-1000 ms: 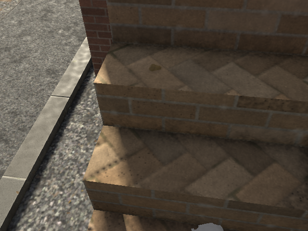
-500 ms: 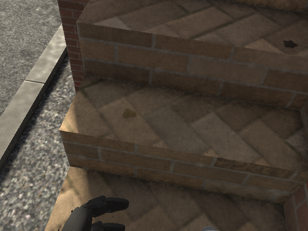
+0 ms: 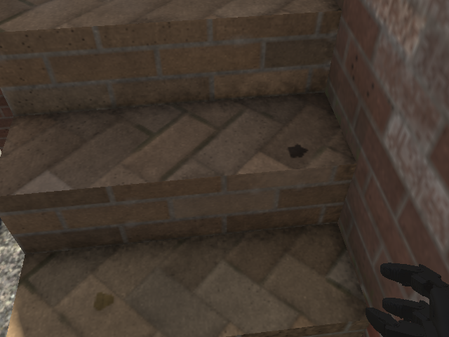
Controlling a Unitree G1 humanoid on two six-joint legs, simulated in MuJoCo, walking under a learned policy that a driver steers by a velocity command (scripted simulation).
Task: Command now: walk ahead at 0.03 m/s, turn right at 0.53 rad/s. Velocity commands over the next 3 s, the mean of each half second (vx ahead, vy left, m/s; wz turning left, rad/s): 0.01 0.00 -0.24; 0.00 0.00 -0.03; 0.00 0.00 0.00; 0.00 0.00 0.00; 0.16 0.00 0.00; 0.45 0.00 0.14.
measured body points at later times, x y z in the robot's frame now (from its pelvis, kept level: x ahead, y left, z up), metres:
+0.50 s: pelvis +0.01 +0.10 +0.01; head +0.03 +0.10 +0.46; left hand +0.18 +0.30 -0.10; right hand +0.17 -0.10 -0.10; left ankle -0.05 +0.23 -0.71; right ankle +0.00 -0.04 -0.72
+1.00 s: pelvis -0.05 +0.11 +0.01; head -0.05 +0.10 +0.46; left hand +0.01 +0.35 -0.13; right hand -0.04 -0.13 -0.15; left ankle -0.06 +0.24 -0.73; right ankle +0.00 -0.03 -0.73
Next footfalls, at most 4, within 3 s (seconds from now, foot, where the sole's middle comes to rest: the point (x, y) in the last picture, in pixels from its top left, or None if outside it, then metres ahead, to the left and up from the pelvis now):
0.38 left None -0.02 0.24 -0.77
2.84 left None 0.24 0.17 -0.56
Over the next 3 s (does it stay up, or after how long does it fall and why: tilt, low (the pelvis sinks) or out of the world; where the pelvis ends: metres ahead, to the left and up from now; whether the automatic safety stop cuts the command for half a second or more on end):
stays up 0.16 0.11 0.14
